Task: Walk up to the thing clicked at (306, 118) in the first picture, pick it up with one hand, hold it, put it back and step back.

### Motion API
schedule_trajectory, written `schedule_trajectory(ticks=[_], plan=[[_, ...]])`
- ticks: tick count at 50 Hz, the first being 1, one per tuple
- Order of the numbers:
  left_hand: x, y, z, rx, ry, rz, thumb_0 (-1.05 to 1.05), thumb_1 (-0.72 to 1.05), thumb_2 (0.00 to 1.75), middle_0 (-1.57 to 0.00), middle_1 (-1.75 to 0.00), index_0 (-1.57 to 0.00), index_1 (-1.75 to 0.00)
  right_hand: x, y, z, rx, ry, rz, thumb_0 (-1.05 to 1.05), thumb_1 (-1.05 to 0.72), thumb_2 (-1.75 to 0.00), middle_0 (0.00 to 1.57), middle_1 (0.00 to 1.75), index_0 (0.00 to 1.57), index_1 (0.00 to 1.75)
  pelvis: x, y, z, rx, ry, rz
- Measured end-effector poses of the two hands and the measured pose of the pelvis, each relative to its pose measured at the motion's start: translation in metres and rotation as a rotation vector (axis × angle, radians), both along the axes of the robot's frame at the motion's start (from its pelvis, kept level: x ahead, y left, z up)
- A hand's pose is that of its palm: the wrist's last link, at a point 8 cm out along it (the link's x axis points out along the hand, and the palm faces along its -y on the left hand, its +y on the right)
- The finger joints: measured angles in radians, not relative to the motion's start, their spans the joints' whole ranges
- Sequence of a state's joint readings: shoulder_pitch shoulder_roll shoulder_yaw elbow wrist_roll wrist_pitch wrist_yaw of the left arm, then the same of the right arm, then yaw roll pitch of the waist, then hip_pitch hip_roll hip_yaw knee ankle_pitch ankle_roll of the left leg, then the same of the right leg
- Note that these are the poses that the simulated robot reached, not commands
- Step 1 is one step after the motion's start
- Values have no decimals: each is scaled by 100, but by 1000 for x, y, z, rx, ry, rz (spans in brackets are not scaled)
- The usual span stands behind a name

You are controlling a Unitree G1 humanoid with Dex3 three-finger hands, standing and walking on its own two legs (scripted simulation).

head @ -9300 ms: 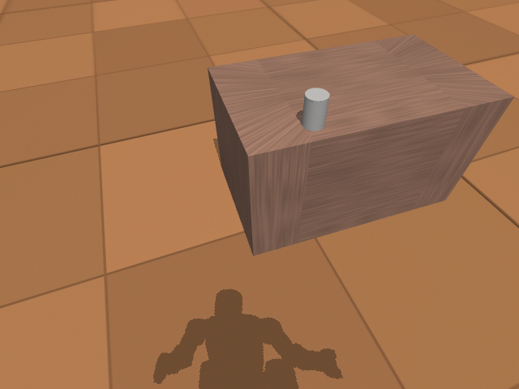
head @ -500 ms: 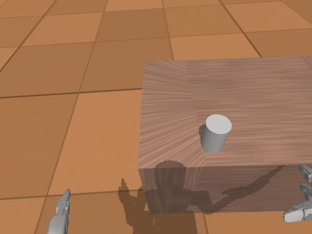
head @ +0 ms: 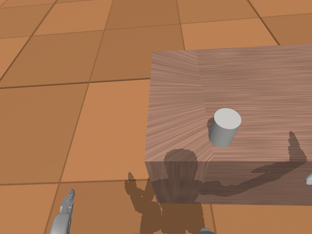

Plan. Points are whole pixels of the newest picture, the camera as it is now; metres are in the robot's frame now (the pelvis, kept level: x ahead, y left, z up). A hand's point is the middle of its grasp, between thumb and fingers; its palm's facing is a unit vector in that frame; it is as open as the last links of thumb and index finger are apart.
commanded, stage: go down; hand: right
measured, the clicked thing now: (223, 128) +0.46 -0.18 -0.07
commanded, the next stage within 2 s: approach in 0.56 s
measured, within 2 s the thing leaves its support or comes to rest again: neither
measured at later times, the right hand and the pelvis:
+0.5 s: hand out of the picture +0.35 -0.37 +0.03, palm faces +0.17 +0.98 -0.10, open 17.6 cm; pelvis +0.00 -0.01 +0.00, yaw +1 degrees
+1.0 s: hand (290, 134) +0.39 -0.33 +0.00, palm faces +0.11 +0.99 +0.03, open 17.7 cm; pelvis -0.01 -0.01 -0.03, yaw +1 degrees
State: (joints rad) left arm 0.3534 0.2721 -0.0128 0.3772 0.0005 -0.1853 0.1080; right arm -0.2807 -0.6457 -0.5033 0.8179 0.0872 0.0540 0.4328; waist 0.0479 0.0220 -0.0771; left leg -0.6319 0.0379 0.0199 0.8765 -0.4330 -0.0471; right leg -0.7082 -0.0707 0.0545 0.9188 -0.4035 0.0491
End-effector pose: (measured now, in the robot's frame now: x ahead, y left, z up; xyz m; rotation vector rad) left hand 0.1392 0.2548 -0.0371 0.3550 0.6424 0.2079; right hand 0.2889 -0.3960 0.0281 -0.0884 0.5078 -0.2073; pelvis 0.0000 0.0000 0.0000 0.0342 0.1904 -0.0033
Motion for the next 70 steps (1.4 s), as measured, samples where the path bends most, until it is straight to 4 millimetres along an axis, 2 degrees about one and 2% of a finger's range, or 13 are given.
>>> schedule_trajectory(ticks=[5,11,19,36,42,45,49,55,60,63,67,70], plan=[[-6,-2,-5,-10,18,21,-1,-52,6,-6,-5,-6,-5,13,-3,5,9,-17,16,-1,57,-3,6,5,6,5,-2,-2,1,3,7,3],[-10,1,-1,2,16,34,-1,-52,5,-6,-5,-6,-5,26,-6,10,19,-48,18,-1,57,-2,6,5,6,5,-3,-4,1,2,14,14],[-11,3,4,25,18,32,-1,-51,5,-6,-5,-6,-5,33,-13,10,25,-83,14,-1,57,-2,6,5,6,5,-3,-4,0,7,23,14],[0,-1,-1,28,34,37,-1,-51,5,-6,-6,-6,-5,50,-24,21,31,-136,23,-1,55,-2,6,5,6,5,5,-9,0,16,49,13],[5,-13,-3,5,23,0,-1,-53,5,-6,-5,-6,-5,54,-21,16,50,-192,30,-1,58,-3,5,5,6,5,4,-9,-3,16,62,11],[7,-19,-4,-2,-1,-27,-1,-53,5,-6,-5,-6,-5,59,-13,6,74,-247,43,-1,59,-3,4,5,5,5,1,-8,-9,17,80,8],[7,-20,-12,7,-14,-43,-1,-54,5,-6,-5,-6,-5,69,8,-18,108,-342,78,-1,60,-3,4,5,5,5,-5,-9,-23,20,118,9],[-1,-10,-12,73,-65,-30,-1,-55,6,-6,-5,-6,-5,89,50,-70,168,-408,126,-1,61,-3,4,5,5,5,-15,-10,-48,26,167,18],[-19,1,-9,149,-72,-6,-1,-55,6,-6,-5,-5,-5,104,80,-105,179,-456,136,-1,61,-2,4,5,5,5,-24,-9,-66,31,202,31],[-28,3,-14,164,-60,2,-1,-55,6,-6,-5,-5,-5,109,82,-103,129,-523,128,-2,61,-1,5,5,6,5,-28,-7,-76,34,218,35],[-35,0,-22,146,-53,8,-1,-55,6,-6,-5,-5,-5,118,92,-105,124,-489,129,-2,61,-1,5,5,6,5,-33,-7,-82,44,224,31],[-38,1,-24,128,-53,19,-1,-55,6,-6,-5,-6,-5,121,102,-97,108,-471,148,-2,61,0,5,5,6,5,-33,-7,-82,44,224,34]])
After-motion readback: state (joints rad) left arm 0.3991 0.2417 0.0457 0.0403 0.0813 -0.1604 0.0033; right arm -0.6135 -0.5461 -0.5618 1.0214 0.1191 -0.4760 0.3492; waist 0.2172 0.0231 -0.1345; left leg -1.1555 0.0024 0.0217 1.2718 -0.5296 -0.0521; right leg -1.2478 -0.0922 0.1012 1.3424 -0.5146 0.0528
